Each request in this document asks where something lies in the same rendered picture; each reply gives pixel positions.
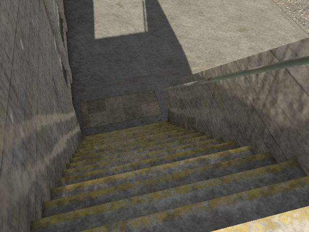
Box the stairs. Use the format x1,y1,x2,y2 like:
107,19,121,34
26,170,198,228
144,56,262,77
30,121,309,232

